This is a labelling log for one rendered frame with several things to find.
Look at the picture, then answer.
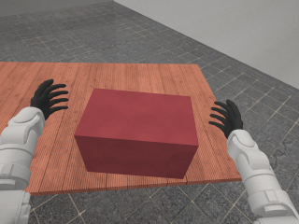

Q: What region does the carton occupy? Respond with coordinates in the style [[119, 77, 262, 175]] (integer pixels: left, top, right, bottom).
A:
[[74, 88, 199, 179]]

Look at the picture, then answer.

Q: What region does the right robot forearm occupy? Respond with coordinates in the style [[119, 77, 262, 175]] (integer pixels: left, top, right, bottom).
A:
[[226, 129, 299, 220]]

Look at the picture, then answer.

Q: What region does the robot right hand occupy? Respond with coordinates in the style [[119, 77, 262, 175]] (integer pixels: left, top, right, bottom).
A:
[[208, 99, 243, 139]]

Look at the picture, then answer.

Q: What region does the table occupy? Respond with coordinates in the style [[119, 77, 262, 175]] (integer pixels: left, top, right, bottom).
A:
[[0, 62, 242, 196]]

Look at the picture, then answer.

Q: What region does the robot left hand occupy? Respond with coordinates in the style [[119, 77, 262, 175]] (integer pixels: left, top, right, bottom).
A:
[[30, 79, 68, 120]]

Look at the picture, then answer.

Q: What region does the robot left upper arm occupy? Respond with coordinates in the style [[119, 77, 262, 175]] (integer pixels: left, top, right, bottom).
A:
[[0, 189, 31, 224]]

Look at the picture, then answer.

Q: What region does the left robot forearm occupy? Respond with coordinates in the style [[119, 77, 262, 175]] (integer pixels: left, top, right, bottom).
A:
[[0, 106, 46, 191]]

